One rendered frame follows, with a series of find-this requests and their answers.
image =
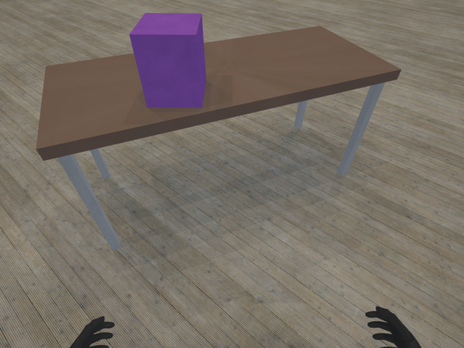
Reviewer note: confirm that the left robot hand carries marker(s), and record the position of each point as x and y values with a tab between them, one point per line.
87	336

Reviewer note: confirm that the table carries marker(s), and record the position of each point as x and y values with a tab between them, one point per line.
90	104

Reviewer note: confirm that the carton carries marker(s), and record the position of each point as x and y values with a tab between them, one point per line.
169	53

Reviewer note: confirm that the right robot hand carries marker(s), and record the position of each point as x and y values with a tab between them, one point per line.
400	336

